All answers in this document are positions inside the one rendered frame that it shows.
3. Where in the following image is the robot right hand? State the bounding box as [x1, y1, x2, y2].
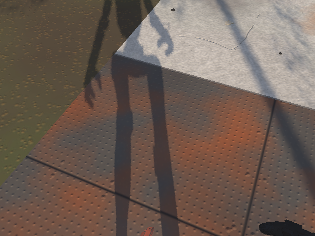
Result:
[259, 219, 315, 236]

